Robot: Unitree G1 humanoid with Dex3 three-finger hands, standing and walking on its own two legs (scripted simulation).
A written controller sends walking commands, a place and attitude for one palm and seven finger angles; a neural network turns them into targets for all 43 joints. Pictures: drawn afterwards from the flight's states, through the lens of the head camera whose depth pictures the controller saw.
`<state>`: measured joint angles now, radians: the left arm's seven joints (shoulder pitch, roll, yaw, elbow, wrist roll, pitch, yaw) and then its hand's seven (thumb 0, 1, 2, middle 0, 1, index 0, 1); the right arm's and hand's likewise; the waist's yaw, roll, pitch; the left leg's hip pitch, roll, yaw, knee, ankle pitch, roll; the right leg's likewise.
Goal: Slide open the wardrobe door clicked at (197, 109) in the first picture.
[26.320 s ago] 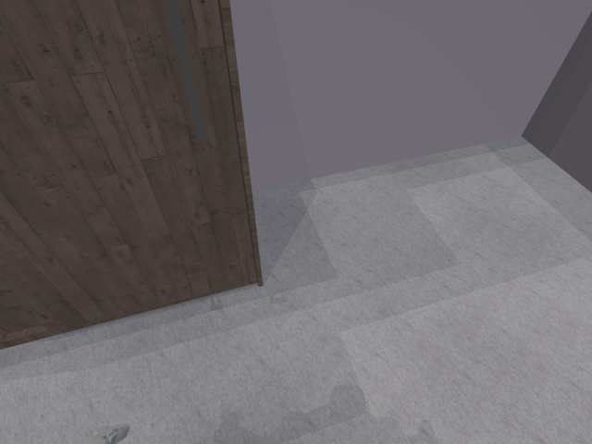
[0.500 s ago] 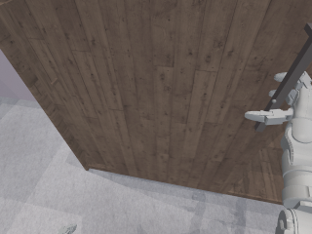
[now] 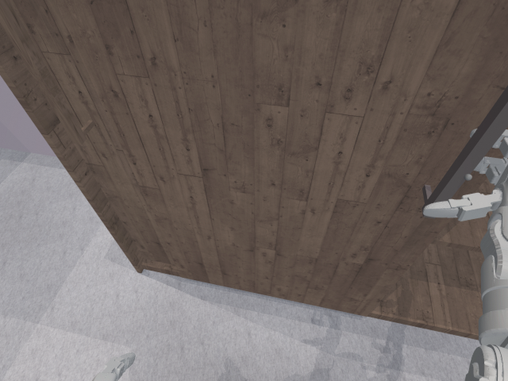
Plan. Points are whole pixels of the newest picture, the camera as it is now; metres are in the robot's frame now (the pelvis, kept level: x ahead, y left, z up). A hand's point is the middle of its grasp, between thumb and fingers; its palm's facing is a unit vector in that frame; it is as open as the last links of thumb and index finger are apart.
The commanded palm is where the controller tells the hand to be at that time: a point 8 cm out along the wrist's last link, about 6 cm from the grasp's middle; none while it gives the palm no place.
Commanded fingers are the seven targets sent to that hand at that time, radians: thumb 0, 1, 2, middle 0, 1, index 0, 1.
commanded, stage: slip the hand off the handle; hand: right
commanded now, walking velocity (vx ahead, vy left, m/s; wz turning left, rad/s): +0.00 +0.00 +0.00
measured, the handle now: (468, 144) +0.46 -0.27 +0.16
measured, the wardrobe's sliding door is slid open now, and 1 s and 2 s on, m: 0.52 0.52 0.52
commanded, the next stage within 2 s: draw the hand back to the body in 1.04 s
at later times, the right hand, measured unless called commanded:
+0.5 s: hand out of the picture +0.41 -0.33 +0.12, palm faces +0.36 +0.92 -0.18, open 14.1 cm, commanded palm +0.35 -0.36 +0.13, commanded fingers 0.00 0.55 -0.20 0.25 1.15 0.25 1.15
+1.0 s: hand out of the picture +0.31 -0.31 +0.13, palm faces +0.36 +0.91 -0.19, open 14.7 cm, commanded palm +0.26 -0.35 +0.13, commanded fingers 0.00 0.55 -0.20 0.25 1.15 0.25 1.15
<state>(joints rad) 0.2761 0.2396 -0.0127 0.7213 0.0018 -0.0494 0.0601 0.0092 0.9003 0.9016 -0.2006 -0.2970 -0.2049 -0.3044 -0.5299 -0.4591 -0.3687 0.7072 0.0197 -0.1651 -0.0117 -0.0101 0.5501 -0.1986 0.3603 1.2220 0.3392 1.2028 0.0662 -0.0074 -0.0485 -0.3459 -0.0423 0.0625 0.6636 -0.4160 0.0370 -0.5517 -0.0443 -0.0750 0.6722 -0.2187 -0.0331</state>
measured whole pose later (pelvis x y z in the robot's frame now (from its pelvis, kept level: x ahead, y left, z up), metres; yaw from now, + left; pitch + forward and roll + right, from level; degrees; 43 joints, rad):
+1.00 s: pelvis -0.01 -0.02 +0.00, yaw -1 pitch +2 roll +2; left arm 0.19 0.24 -0.04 0.67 -0.03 -0.14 0.10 0.01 0.90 0.90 -0.20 -0.30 -0.20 -0.30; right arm -0.19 -0.41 -0.36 0.35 0.12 -0.16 0.06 -0.01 0.55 -0.20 0.25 1.15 0.25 1.15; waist -0.02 -0.02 -0.04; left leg -0.28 -0.02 0.07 0.63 -0.40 0.01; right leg -0.50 -0.02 -0.06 0.65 -0.20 -0.06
